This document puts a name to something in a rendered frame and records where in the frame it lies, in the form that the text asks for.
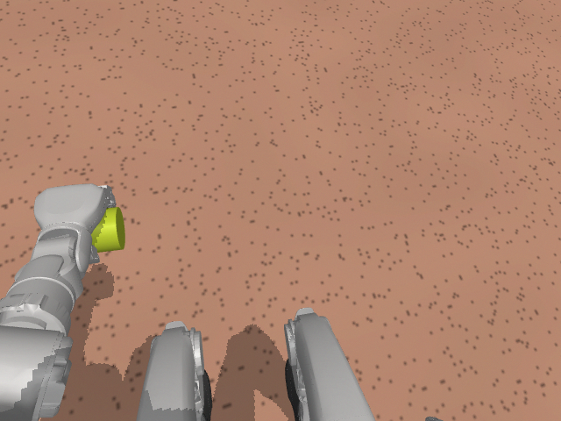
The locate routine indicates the right robot foot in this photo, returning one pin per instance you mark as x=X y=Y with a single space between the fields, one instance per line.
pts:
x=292 y=395

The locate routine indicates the left robot hand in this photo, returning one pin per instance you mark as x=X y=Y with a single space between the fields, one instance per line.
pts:
x=79 y=204

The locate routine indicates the can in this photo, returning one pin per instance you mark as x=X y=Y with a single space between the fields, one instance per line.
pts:
x=109 y=235

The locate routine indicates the left robot arm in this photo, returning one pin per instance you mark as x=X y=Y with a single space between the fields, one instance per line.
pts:
x=35 y=322

